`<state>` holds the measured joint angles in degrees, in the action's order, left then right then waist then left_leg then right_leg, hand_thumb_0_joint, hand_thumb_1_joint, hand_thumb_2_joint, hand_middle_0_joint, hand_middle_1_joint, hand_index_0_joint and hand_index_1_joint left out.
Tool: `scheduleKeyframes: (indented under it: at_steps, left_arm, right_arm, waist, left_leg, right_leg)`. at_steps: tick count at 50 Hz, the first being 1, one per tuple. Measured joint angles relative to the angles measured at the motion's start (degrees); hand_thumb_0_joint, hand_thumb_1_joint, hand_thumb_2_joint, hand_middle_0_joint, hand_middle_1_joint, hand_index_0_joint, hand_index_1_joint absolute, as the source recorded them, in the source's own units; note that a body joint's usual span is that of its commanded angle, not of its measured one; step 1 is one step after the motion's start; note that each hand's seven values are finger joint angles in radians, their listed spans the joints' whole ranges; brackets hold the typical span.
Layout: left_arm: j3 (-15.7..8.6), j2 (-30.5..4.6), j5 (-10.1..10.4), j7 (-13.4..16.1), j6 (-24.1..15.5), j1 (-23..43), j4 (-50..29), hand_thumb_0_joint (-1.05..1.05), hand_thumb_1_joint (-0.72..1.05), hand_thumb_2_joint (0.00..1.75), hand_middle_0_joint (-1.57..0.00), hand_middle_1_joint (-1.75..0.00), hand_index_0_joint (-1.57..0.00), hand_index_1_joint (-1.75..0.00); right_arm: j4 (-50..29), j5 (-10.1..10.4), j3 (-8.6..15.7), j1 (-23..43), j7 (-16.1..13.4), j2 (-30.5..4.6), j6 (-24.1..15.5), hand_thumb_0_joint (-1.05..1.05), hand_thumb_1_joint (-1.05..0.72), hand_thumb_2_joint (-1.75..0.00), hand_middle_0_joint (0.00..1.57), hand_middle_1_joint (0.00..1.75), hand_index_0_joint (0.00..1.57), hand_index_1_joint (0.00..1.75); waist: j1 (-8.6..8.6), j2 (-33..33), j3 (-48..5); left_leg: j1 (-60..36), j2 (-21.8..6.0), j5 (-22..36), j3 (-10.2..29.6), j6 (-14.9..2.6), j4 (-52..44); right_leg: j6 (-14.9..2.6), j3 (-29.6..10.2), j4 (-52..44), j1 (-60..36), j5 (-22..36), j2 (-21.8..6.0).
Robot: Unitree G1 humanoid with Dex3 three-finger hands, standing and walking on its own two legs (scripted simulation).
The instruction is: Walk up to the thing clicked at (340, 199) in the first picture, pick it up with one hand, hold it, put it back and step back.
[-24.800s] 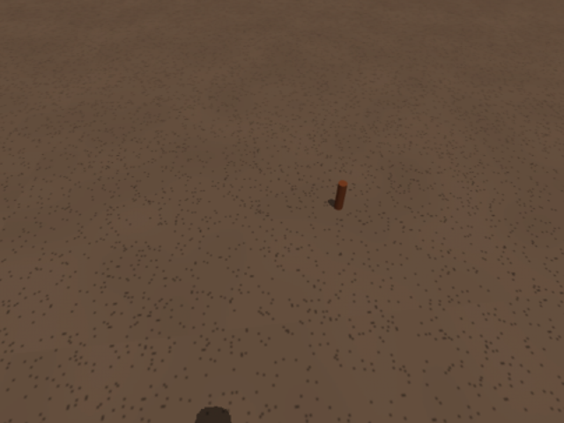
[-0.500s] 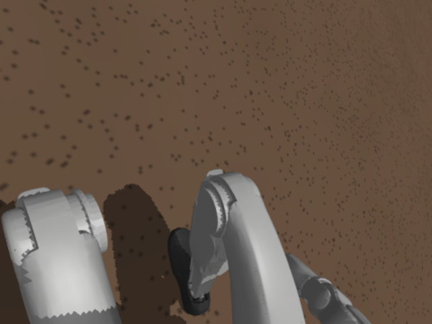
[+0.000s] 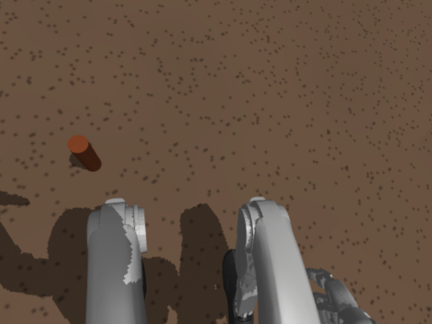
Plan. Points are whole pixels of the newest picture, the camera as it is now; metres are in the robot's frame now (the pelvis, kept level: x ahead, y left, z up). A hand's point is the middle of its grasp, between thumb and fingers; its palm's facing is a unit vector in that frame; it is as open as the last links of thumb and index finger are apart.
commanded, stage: home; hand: left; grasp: from the side
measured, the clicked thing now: (86, 155) +0.46 +0.28 -0.29
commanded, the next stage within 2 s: none
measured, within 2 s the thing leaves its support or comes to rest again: neither
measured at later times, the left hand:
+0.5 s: hand out of the picture +0.27 +0.29 +0.13, palm faces +0.28 -0.86 -0.43, open 17.2 cm
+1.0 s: hand out of the picture +0.24 +0.21 +0.30, palm faces +0.26 -0.92 -0.29, open 17.5 cm
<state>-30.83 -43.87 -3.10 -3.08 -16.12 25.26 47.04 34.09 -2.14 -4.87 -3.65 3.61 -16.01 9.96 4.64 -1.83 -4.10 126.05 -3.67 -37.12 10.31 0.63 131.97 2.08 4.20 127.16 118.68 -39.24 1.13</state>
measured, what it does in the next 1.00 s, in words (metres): rises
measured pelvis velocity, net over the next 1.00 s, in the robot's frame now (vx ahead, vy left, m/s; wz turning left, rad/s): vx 0.10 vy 0.01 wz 0.16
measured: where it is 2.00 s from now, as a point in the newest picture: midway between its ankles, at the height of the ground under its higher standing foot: (187, 310)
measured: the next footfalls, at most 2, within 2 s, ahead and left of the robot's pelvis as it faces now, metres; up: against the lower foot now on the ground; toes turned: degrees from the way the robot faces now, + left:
none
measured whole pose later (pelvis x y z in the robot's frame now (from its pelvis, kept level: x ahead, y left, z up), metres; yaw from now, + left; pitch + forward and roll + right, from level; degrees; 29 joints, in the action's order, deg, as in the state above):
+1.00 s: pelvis +0.10 +0.01 +0.35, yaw +9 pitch +10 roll -3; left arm 1.4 -12.1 1.5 10.2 17.8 -27.9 -4.4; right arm 27.0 1.5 -1.7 -17.1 -11.1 -10.7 -3.3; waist 2.3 3.0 -9.3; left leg 41.0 -3.9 -28.2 1.6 1.1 58.8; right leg 2.0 2.8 54.7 36.0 -28.8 -1.5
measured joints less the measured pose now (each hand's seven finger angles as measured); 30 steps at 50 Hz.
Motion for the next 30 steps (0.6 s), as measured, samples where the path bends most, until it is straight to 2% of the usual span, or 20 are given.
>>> scheduleKeyframes:
  at_steps: [6, 9, 13, 21, 30]
  left_arm:
    - [5.7, 7.6, 1.0, 2.2, 8.6, -9.9, -12.4, -0.02, -0.52, 0.07, -0.06, -0.06, -0.05, -0.06]
    - [8.8, 11.9, 1.4, 3.1, 12.0, -15.0, -19.1, -0.02, -0.51, 0.07, -0.06, -0.06, -0.06, -0.06]
    - [11.5, 15.9, 1.9, 5.0, 15.8, -19.8, -25.1, -0.02, -0.50, 0.08, -0.07, -0.06, -0.06, -0.06]
    - [15.3, 20.0, 3.0, 8.9, 20.8, -26.3, -28.2, -0.01, -0.50, 0.08, -0.07, -0.06, -0.06, -0.06]
    - [22.0, 25.6, 3.8, 11.7, 26.8, -34.1, -31.6, -0.01, -0.50, 0.08, -0.06, -0.06, -0.06, -0.06]
  right_arm:
    - [-0.6, 2.8, 3.4, -1.2, -1.3, 0.6, 0.5, 0.01, -0.91, -0.90, 0.21, 0.30, 0.20, 0.30]
    - [-1.9, 3.9, 4.1, -1.0, -2.4, 1.2, 0.1, 0.01, -0.90, -0.90, 0.21, 0.30, 0.20, 0.30]
    - [-3.5, 4.7, 4.4, -0.7, -4.4, 2.0, -0.9, 0.01, -0.90, -0.90, 0.21, 0.30, 0.20, 0.30]
    - [-4.8, 4.5, 5.0, -0.8, -8.4, 2.5, -5.1, 0.01, -0.90, -0.90, 0.20, 0.30, 0.20, 0.30]
    - [-5.2, 4.6, 4.8, -5.2, -11.0, 2.7, -8.7, 0.01, -0.90, -0.90, 0.20, 0.30, 0.20, 0.30]
  waist:
    - [-2.36, 2.3, -2.4]
    - [-2.72, 2.3, -2.6]
    - [-2.75, 1.8, -3.3]
    - [-2.43, 1.9, -5.1]
    - [-2.19, 2.5, -5.6]
  left_leg:
    - [-5.7, -0.7, -0.1, -2.8, 0.14, -8.4]
    - [-10.6, -1.0, 0.1, -3.7, 0.55, -13.6]
    - [-18.3, -1.1, 0.4, -4.4, 1.24, -20.9]
    - [-35.6, -1.1, 1.5, -5.2, 1.90, -35.1]
    - [-55.1, -0.8, 4.1, -6.4, 1.59, -50.7]
  right_leg:
    - [0.67, -1.6, -6.9, -4.1, 0.1, -0.5]
    - [0.19, -1.9, -11.4, -8.2, 0.3, -0.7]
    - [-0.74, -1.8, -18.0, -15.3, 0.4, -1.0]
    - [-1.67, -1.1, -31.9, -32.5, 1.2, -1.6]
    - [-1.31, -0.8, -48.1, -52.3, 4.2, -2.0]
